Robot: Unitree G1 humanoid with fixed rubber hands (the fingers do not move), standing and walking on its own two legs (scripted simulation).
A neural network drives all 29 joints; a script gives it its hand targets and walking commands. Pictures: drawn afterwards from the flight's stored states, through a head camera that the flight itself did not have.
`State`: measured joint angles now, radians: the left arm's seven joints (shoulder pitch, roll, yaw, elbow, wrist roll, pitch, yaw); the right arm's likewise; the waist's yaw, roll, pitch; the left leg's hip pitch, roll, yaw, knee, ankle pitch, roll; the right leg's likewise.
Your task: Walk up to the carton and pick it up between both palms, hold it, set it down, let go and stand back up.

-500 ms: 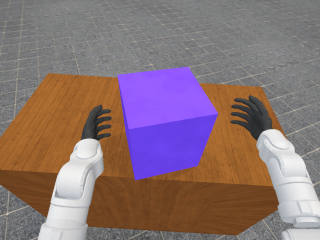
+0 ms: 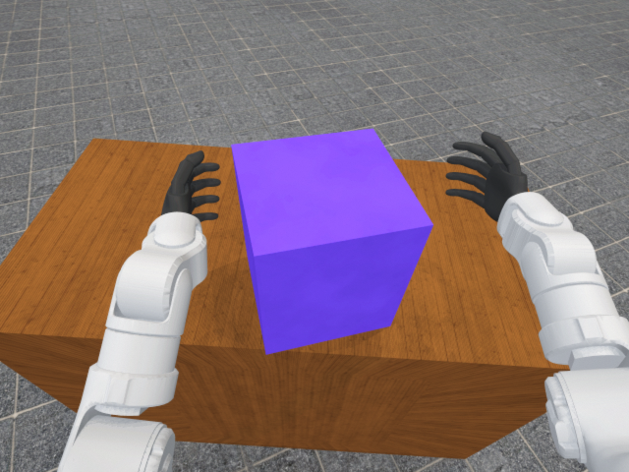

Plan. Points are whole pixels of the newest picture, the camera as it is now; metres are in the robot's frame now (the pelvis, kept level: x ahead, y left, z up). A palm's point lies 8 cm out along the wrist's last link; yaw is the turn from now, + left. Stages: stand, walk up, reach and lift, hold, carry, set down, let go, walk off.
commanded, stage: reach and lift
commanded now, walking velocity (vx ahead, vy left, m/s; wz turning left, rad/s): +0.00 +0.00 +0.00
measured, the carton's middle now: (318, 244) +0.42 +0.00 +0.03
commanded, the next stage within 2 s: none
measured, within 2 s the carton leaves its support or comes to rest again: neither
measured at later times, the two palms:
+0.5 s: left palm (182, 197) +0.40 +0.17 +0.15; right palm (474, 180) +0.44 -0.21 +0.15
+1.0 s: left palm (203, 235) +0.41 +0.16 +0.07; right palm (435, 209) +0.46 -0.18 +0.08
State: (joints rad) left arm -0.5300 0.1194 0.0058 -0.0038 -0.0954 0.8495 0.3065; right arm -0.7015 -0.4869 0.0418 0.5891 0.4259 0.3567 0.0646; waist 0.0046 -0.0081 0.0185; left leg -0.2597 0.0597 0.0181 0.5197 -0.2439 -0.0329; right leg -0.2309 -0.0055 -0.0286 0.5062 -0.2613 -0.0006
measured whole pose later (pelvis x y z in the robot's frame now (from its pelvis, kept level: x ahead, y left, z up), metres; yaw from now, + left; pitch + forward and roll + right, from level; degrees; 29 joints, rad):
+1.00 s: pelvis +0.01 +0.00 +0.00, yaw -1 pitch +10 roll -1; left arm -0.57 0.08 0.03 0.40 -0.09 0.29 0.24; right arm -0.83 -0.33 0.06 0.94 0.40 -0.02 0.04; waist 0.05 0.00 0.00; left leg -0.46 0.08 0.02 0.52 -0.23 -0.04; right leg -0.43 0.01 -0.03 0.49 -0.24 0.00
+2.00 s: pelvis +0.00 +0.00 +0.00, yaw -1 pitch +14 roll -1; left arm -0.57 -0.14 0.32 0.61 0.17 0.00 0.23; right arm -0.83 -0.15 -0.18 1.00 -0.04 -0.09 0.10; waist 0.06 0.01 -0.13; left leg -0.56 0.08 0.02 0.52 -0.21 -0.04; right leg -0.53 0.01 -0.02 0.49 -0.22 0.00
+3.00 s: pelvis +0.00 +0.00 +0.00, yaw -1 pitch +14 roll -1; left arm -0.57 -0.14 0.34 0.64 0.18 -0.04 0.24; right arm -0.82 -0.11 -0.25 1.04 -0.09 -0.14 0.08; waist 0.06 0.01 -0.14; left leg -0.56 0.08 0.02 0.52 -0.21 -0.04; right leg -0.53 0.01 -0.02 0.49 -0.21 0.00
